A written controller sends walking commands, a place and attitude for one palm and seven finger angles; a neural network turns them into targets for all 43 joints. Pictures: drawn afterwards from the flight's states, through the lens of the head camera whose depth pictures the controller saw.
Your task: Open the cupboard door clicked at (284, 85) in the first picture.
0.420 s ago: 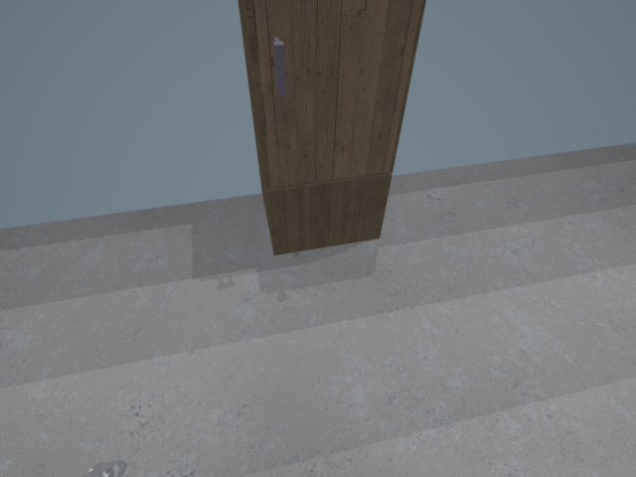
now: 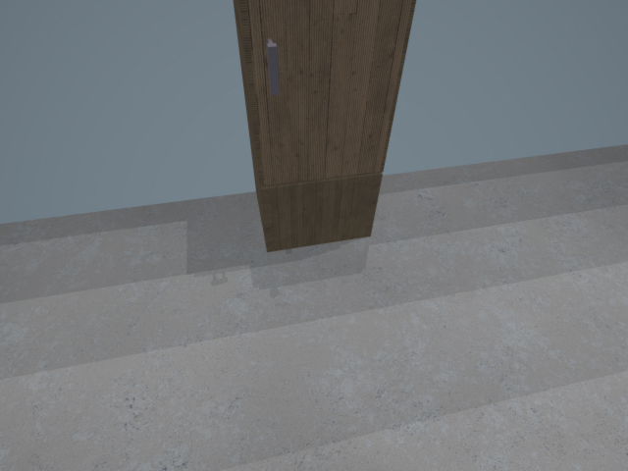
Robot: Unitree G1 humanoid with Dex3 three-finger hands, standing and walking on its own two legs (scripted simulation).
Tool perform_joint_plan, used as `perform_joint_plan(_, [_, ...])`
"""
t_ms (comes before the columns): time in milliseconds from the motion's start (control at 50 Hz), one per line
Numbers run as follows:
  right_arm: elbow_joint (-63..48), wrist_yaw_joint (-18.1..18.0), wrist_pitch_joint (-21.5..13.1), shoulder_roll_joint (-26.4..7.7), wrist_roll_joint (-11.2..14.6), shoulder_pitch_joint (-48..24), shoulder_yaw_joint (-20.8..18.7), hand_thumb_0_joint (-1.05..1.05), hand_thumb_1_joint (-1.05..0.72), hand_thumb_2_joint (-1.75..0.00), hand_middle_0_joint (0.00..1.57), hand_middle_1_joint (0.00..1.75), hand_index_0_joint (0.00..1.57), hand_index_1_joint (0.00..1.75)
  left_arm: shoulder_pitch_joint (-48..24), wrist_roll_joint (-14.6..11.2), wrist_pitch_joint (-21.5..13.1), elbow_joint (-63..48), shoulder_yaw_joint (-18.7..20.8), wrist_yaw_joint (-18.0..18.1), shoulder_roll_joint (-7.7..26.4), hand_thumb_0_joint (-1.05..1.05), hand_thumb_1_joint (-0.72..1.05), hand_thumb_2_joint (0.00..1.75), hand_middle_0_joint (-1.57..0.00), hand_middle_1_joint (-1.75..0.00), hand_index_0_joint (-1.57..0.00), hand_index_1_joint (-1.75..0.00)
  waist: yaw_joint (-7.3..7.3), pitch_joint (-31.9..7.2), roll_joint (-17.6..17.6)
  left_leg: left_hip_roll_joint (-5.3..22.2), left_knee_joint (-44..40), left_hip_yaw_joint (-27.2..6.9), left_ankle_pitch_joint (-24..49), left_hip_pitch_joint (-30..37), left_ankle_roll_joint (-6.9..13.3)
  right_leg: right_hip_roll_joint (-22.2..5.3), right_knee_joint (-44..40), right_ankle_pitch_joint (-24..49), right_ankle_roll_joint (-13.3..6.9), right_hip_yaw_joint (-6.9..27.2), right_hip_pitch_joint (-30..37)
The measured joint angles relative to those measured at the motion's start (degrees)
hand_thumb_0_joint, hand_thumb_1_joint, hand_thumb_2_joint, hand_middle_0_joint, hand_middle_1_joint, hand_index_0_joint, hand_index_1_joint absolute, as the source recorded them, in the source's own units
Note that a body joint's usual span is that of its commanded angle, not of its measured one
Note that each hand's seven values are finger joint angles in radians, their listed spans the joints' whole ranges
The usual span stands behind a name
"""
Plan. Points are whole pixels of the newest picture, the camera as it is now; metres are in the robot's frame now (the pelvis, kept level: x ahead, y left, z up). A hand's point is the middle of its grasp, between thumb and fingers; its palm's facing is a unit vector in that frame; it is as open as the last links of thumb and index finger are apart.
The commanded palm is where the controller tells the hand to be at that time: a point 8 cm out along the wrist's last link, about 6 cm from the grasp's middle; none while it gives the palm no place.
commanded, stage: stand and wait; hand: left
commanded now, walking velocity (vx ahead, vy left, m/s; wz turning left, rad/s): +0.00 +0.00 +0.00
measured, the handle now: (272, 66) +1.05 +0.18 +0.04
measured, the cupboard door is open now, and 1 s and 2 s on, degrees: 0 0 0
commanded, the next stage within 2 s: look at it before walking up in 0.40 s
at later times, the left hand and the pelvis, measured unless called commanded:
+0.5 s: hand out of the picture +0.07 +0.24 -0.15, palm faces -0.03 -0.94 -0.33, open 7.4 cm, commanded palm none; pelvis -0.01 -0.01 +0.00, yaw +0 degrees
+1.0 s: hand out of the picture +0.07 +0.24 -0.15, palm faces -0.03 -0.94 -0.33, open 7.4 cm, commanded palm none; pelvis +0.00 -0.01 +0.00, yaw +0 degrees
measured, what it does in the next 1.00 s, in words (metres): stands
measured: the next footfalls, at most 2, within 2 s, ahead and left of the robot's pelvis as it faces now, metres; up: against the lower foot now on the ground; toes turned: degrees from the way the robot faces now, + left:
left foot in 2.00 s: +0.19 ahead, +0.09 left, +0.00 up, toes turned -23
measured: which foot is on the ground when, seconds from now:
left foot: down 0.00-1.00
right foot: down 0.00-1.00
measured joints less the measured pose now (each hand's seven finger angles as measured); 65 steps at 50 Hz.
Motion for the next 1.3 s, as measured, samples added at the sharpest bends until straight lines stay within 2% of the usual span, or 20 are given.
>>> perform_joint_plan(520, [3.36, 0.14, -0.11, -0.44, 0.21, 1.20, -0.01, 0.00, -0.90, -0.90, 0.20, 0.30, 0.20, 0.30, -0.81, -0.01, -0.42, 2.21, 0.25, 0.02, 0.76, 0.01, 0.90, 0.90, -0.21, -0.29, -0.20, -0.30, -0.47, -0.08, 0.45, 0.58, -2.53, 0.04, 2.00, 0.72, -0.54, 0.56, -2.41, 2.02, -0.45, 0.03, 0.58])
perform_joint_plan(1140, [3.35, 0.07, -0.21, -0.60, 0.33, 0.16, 0.12, 0.00, -0.90, -0.90, 0.20, 0.30, 0.20, 0.30, -0.54, 0.02, -0.54, 2.70, 0.26, -0.03, 0.98, 0.01, 0.90, 0.90, -0.21, -0.29, -0.20, -0.30, -0.13, 0.57, 0.26, 0.64, -3.86, 0.05, 2.15, 1.48, -0.54, 0.60, -3.91, 2.28, -0.43, 0.04, 1.41])
perform_joint_plan(1220, [2.76, -0.25, -0.12, -0.44, 0.24, -0.14, -0.12, 0.00, -0.90, -0.90, 0.20, 0.30, 0.20, 0.30, -0.30, 0.04, -0.06, 2.07, 0.61, 0.09, 0.86, 0.01, 0.90, 0.90, -0.21, -0.29, -0.20, -0.30, 0.36, 0.52, 0.30, 0.97, -3.04, 0.87, 1.61, 1.22, -0.62, 0.95, -3.10, 2.10, -0.46, 0.84, 0.77])
perform_joint_plan(1300, [0.27, -1.00, 0.60, 1.10, 0.18, -0.09, -0.73, 0.00, -0.90, -0.90, 0.20, 0.30, 0.20, 0.30, 1.10, 0.15, 1.49, 0.15, 1.23, 0.53, -0.22, 0.01, 0.90, 0.90, -0.20, -0.29, -0.20, -0.30, 0.70, 0.59, 0.11, 1.72, 0.36, 2.98, -0.34, -0.41, -0.77, 1.78, 0.70, 0.86, -0.45, 2.92, -1.93])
